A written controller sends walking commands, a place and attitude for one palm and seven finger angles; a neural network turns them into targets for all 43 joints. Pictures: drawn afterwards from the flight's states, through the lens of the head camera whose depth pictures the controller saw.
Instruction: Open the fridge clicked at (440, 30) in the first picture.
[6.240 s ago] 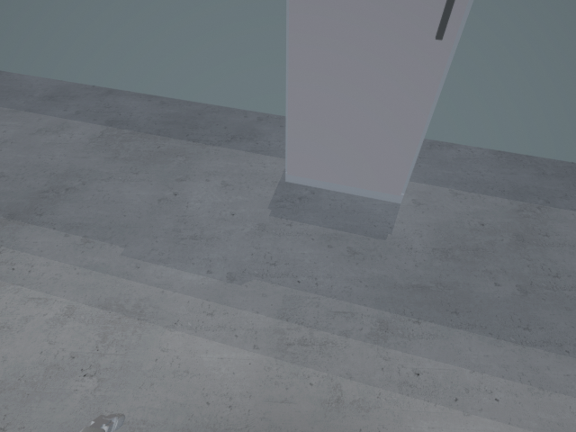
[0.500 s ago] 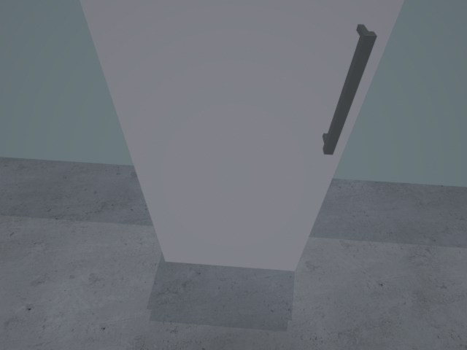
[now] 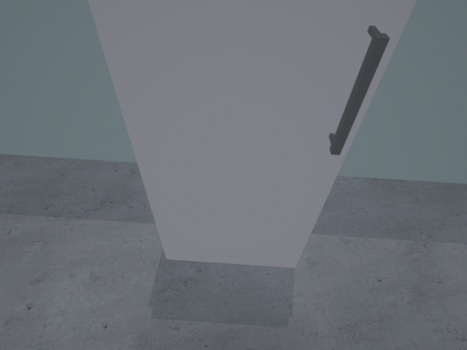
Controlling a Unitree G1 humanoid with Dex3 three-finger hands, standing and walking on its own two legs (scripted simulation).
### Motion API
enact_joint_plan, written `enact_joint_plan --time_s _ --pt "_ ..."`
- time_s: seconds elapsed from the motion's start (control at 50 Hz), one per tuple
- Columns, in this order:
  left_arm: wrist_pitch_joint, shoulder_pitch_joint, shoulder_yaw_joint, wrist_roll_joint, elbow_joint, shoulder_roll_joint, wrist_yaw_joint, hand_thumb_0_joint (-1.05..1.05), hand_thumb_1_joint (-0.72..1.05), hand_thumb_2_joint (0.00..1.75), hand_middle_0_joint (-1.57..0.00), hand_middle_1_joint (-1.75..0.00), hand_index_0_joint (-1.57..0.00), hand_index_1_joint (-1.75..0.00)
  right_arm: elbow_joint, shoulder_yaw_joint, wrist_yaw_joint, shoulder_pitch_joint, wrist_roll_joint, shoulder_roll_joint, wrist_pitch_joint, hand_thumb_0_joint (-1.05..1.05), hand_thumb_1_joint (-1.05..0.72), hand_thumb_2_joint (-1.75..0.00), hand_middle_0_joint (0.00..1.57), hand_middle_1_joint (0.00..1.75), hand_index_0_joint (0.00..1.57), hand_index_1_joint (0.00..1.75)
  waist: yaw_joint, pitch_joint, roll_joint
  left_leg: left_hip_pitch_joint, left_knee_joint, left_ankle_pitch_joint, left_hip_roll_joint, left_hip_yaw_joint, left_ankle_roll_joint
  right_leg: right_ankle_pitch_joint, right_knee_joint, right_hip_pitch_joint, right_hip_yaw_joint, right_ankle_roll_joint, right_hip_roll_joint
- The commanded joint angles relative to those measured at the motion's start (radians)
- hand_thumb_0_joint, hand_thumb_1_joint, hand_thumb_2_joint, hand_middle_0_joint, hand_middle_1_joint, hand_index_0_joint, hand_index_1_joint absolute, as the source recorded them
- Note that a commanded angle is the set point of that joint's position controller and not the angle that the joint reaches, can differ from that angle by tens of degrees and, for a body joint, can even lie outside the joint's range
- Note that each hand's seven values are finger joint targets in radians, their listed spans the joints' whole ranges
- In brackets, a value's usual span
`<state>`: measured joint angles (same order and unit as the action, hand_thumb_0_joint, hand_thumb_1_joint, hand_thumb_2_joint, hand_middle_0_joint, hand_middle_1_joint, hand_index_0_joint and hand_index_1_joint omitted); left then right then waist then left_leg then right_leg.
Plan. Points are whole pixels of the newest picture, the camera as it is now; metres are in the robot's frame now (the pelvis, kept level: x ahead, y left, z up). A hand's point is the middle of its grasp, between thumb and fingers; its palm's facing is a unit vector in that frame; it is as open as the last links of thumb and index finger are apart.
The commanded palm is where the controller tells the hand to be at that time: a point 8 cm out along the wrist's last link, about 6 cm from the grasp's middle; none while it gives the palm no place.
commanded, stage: look again from close up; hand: right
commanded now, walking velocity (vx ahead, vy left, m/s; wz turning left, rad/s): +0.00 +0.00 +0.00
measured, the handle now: (351, 97) +0.56 -0.20 +0.17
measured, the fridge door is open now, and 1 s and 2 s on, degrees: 0 0 0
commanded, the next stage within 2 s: none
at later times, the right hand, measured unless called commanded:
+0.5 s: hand out of the picture +0.08 -0.23 -0.15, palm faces -0.03 +0.95 -0.32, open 7.4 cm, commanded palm none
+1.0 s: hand out of the picture +0.09 -0.24 -0.15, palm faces -0.01 +0.94 -0.33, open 7.4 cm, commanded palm none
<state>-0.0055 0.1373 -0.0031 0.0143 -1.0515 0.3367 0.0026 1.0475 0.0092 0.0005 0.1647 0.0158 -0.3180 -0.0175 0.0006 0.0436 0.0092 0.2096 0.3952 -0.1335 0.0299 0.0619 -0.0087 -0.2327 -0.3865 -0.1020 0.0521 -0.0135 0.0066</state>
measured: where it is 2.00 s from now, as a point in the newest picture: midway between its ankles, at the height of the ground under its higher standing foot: outside the picture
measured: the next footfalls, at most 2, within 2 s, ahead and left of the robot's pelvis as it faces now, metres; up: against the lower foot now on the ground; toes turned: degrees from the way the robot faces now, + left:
none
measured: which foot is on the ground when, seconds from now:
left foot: down 0.00-1.00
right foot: down 0.00-1.00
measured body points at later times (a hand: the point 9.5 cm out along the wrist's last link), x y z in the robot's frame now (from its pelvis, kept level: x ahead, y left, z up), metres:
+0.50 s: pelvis +0.01 +0.01 +0.00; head +0.01 +0.02 +0.45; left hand +0.05 +0.30 -0.14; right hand +0.08 -0.28 -0.13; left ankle +0.05 +0.11 -0.74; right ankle -0.01 -0.11 -0.74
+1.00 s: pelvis +0.02 +0.00 +0.00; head +0.02 +0.01 +0.45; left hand +0.09 +0.29 -0.13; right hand +0.09 -0.29 -0.13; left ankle +0.05 +0.11 -0.74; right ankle -0.01 -0.11 -0.74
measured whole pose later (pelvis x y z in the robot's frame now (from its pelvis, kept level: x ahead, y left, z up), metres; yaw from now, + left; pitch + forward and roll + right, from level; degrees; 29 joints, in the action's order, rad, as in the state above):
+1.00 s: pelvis +0.02 +0.00 +0.00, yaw +0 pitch -2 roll +0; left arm -0.01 0.14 0.01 0.01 -1.10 0.32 0.00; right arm 1.09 0.01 0.00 0.15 0.01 -0.33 -0.02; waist 0.00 0.04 0.00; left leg 0.16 0.33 -0.13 0.02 0.07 -0.01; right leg -0.22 -0.32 -0.06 0.04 -0.01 0.00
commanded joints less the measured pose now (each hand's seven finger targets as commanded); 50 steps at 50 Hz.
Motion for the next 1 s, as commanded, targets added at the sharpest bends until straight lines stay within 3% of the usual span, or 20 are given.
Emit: enact_joint_plan --time_s 0.0,0.24,0.4,0.64,0.98 --pt "-0.023 -0.017 -0.037 -0.001 0.043 0.186 -0.006 0.00 0.90 0.90 -0.20 -0.30 -0.20 -0.30 -0.059 -0.044 0.018 -0.047 -0.002 -0.206 -0.023 0.00 -0.90 -0.90 0.20 0.30 0.20 0.30 -0.009 -0.038 -0.019 -0.071 -0.106 -0.045 0.119 -0.153 -0.028 0.010 0.107 -0.082 -0.118 -0.012 -0.116" --pt "-0.023 0.018 -0.031 -0.002 0.005 0.171 -0.007 0.00 0.90 0.90 -0.20 -0.30 -0.20 -0.30 -0.042 -0.044 0.021 -0.045 -0.004 -0.198 -0.026 0.00 -0.90 -0.90 0.20 0.30 0.20 0.30 -0.007 -0.059 -0.032 -0.109 -0.114 0.017 0.121 -0.146 -0.029 0.058 0.110 -0.068 -0.112 -0.008 -0.126" --pt "-0.019 0.029 -0.031 -0.001 -0.008 0.174 -0.007 0.00 0.90 0.90 -0.20 -0.30 -0.20 -0.30 -0.039 -0.046 0.019 -0.048 -0.004 -0.202 -0.022 0.00 -0.90 -0.90 0.20 0.30 0.20 0.30 -0.007 -0.030 -0.020 -0.085 -0.145 -0.088 0.119 -0.163 -0.028 0.008 0.115 -0.080 -0.111 -0.006 -0.119" --pt "-0.027 0.018 -0.027 -0.005 -0.006 0.177 -0.011 0.00 0.90 0.90 -0.20 -0.30 -0.20 -0.30 -0.028 -0.040 0.019 -0.048 -0.004 -0.195 -0.023 0.00 -0.90 -0.90 0.20 0.30 0.20 0.30 -0.006 -0.062 0.000 -0.124 -0.111 0.071 0.113 -0.135 -0.026 0.090 0.127 -0.054 -0.117 -0.005 -0.138" --pt "-0.030 -0.013 -0.025 -0.004 -0.001 0.194 -0.015 0.00 0.90 0.90 -0.20 -0.30 -0.20 -0.30 -0.017 -0.039 0.018 -0.057 -0.003 -0.201 -0.020 0.00 -0.90 -0.90 0.20 0.30 0.20 0.30 -0.003 -0.061 -0.001 -0.138 -0.102 0.138 0.115 -0.119 -0.022 0.152 0.146 -0.028 -0.121 -0.004 -0.144"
